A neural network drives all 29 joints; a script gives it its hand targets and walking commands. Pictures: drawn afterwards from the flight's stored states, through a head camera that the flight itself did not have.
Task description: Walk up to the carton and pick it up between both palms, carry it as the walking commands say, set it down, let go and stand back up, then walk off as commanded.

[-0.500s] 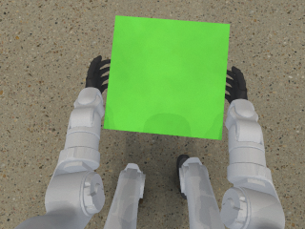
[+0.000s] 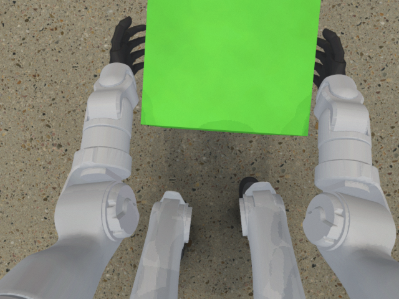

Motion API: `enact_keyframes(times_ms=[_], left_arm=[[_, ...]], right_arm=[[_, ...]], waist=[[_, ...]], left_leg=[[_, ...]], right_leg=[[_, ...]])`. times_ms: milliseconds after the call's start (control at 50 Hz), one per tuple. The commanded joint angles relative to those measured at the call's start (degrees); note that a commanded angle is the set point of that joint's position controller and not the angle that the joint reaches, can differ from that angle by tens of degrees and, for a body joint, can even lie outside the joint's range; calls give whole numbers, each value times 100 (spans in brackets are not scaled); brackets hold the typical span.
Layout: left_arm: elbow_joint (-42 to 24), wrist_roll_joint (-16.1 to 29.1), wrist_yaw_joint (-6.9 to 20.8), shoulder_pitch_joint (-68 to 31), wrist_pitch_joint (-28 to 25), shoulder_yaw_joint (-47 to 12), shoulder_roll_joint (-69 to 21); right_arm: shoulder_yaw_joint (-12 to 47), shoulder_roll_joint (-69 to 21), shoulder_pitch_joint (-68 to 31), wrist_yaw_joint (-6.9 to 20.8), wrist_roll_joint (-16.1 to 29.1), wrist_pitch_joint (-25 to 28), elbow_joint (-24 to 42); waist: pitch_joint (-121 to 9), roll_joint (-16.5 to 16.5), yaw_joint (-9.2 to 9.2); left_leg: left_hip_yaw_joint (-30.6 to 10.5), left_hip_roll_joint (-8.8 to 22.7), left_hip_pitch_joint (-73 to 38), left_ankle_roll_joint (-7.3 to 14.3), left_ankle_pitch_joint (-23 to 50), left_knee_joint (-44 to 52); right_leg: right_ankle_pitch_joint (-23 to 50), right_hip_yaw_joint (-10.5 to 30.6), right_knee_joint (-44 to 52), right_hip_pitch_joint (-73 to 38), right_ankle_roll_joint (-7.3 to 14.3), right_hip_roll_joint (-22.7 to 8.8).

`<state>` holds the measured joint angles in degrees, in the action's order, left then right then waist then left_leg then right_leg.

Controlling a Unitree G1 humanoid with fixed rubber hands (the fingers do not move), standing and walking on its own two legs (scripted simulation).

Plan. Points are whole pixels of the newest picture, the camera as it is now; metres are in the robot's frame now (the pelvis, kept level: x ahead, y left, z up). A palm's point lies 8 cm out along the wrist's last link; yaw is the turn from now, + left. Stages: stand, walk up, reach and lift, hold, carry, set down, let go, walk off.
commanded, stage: set down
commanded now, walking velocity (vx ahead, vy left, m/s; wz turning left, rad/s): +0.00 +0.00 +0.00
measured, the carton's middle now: (223, 67) +0.55 -0.06 -0.21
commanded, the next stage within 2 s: none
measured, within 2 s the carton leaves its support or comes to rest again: rests again in 1.30 s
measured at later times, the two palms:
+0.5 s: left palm (132, 76) +0.54 +0.13 -0.19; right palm (299, 85) +0.50 -0.22 -0.22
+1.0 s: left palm (148, 77) +0.56 +0.12 -0.28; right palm (296, 79) +0.53 -0.24 -0.28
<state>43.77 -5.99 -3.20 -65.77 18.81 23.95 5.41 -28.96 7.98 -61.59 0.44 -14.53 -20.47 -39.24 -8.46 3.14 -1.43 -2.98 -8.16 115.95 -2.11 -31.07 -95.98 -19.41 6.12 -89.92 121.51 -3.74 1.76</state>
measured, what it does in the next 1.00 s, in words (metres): lowers itself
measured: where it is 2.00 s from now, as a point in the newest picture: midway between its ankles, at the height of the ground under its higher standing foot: (214, 230)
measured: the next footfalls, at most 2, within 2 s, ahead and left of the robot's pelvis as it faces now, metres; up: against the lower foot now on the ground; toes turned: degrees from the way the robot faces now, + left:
none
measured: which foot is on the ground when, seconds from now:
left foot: down 0.00-1.00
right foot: down 0.00-1.00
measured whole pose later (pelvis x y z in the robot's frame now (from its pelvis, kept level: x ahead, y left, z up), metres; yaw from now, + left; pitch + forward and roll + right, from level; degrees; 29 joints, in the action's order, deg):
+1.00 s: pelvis +0.00 +0.00 -0.10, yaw +0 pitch +40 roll +1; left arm 49.5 0.2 -6.5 -83.7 15.5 15.8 14.2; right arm -18.4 21.5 -81.1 -0.7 0.4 -16.5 -49.4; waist 21.5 2.8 -2.5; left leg -2.1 -9.6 120.9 -2.5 -39.4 -120.2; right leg -25.8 5.6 -113.6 127.6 -4.0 2.3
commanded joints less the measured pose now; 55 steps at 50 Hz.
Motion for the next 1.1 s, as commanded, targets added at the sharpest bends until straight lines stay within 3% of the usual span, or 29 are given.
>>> enact_keyframes(times_ms=[0, 80, 140, 220, 340, 400, 480, 560, 620, 660, 720, 760, 780, 800, 820, 860, 900, 940, 980, 1040, 1080], left_arm=[[47, 582, 1713, -2947, -99, -2366, -5216], [18, 444, 1727, -2635, -279, -2219, -4834], [-42, 541, 1825, -2723, -377, -2156, -4472], [-167, 868, 1971, -3156, -415, -2262, -4214], [-140, 1334, 2073, -3878, -316, -2642, -4298], [-89, 1426, 2012, -4188, -252, -2731, -4390], [-49, 1281, 1795, -4645, -181, -2676, -4392], [-71, 947, 1483, -4949, -122, -2575, -4319], [-467, 1049, 1256, -5270, -102, -2886, -4398], [-774, 1229, 1142, -5547, -101, -3153, -4344], [-1279, 1674, 1070, -5895, -94, -3627, -4293], [-795, 1722, 1083, -5368, -67, -3699, -4416], [-297, 1542, 1139, -5096, -39, -3506, -4418], [144, 1325, 1222, -4801, -40, -3239, -4418], [350, 1190, 1289, -4574, -75, -3055, -4467], [384, 1112, 1359, -4396, -217, -2872, -4495], [-11, 1308, 1345, -4520, -480, -2981, -4542], [-187, 1550, 1274, -4764, -654, -3127, -4430], [117, 1597, 1274, -4766, -648, -3076, -4253], [230, 1589, 1302, -5110, -596, -2977, -3909], [384, 1485, 1348, -5203, -542, -2844, -3784]], right_arm=[[2784, -4760, -3844, 1480, 1149, 287, 406], [3150, -5115, -3694, 1387, 1436, 336, 453], [3300, -5235, -3534, 1221, 1481, 320, 367], [3375, -5044, -3622, 929, 1389, 321, 347], [3140, -4413, -4344, 611, 1253, 418, 594], [3020, -4150, -4755, 616, 1323, 456, 655], [2929, -3871, -5400, 819, 1600, 485, 571], [2916, -3677, -5909, 1133, 1961, 503, 491], [3139, -3443, -6219, 1312, 2255, 514, 658], [3297, -3298, -6301, 1353, 2384, 512, 770], [3609, -3107, -6310, 1274, 2494, 475, 1051], [3689, -3234, -5624, 1250, 2401, 384, 454], [3472, -3214, -5429, 1315, 2256, 392, -64], [3223, -3281, -5289, 1385, 2104, 420, -383], [3114, -3372, -5324, 1425, 2071, 482, -389], [2954, -3423, -5392, 1455, 2072, 635, -312], [3152, -3545, -5554, 1355, 2228, 846, 197], [3395, -3569, -5760, 1214, 2413, 983, 523], [3429, -3536, -5569, 1131, 2377, 941, 89], [3364, -3394, -5585, 1066, 2348, 799, -362], [3251, -3392, -5628, 1067, 2281, 734, -468]], waist=[[-6158, -266, 7], [-6173, -723, 402], [-6023, -1171, 380], [-5871, -1424, 67], [-5882, -994, -449], [-5956, -690, -533], [-6062, -236, -312], [-6359, 318, 60], [-7278, 488, 31], [-7997, 430, -134], [-9307, 127, -549], [-8511, -7, -734], [-7217, 67, -719], [-6096, 88, -553], [-5502, 38, -319], [-5010, 57, -148], [-5714, -113, -190], [-5928, -345, -298], [-5488, -490, -323], [-5204, -442, -383], [-4898, -367, -358]], left_leg=[[641, -90, -1651, 34, 1471, 905], [746, -121, -524, 134, 1541, 607], [807, -134, 693, 146, 1038, 433], [806, -138, 1384, 92, 626, 98], [761, -82, 962, 48, 354, -222], [743, -45, 502, 50, 293, -261], [686, 34, -374, 76, 222, -234], [651, 120, -1542, 45, 561, -301], [571, 172, -2685, -29, 1158, -478], [540, 177, -3294, -52, 1537, -630], [549, 125, -4015, -72, 2152, -923], [570, 103, -3743, -111, 2584, -993], [510, 111, -3321, -76, 2209, -954], [521, 82, -2668, -38, 1811, -923], [534, 52, -2109, 24, 1657, -933], [513, 13, -1575, 86, 1788, -1042], [512, -2, -1394, 71, 2368, -1271], [545, -8, -790, 45, 2253, -1390], [596, -17, -446, 57, 1581, -1392], [655, 26, -728, 98, 804, -1418], [695, 48, -706, 139, 516, -1412]], right_leg=[[1429, -1045, -139, -4522, 280, 370], [2337, -760, -392, -5230, 174, 314], [2829, -492, -554, -6105, 143, 242], [2648, -300, -647, -6518, 179, 212], [1660, -532, -867, -5933, 255, 233], [1385, -756, -1053, -5503, 276, 212], [809, -1005, -1306, -4613, 321, 222], [510, -1192, -1587, -3656, 326, 237], [734, -1327, -1844, -3523, 329, 229], [1028, -1395, -1988, -3771, 336, 231], [1849, -1424, -2193, -4803, 364, 233], [2236, -1485, -2265, -4732, 332, 176], [1769, -1433, -2235, -3980, 337, 159], [1374, -1333, -2210, -3497, 373, 144], [1261, -1227, -2243, -3339, 399, 140], [1378, -1105, -2327, -3228, 455, 162], [2323, -1016, -2494, -4003, 441, 192], [3098, -859, -2676, -4758, 399, 176], [2724, -810, -2616, -4940, 366, 161], [1487, -909, -2466, -4583, 323, 136], [1087, -952, -2424, -4317, 322, 140]])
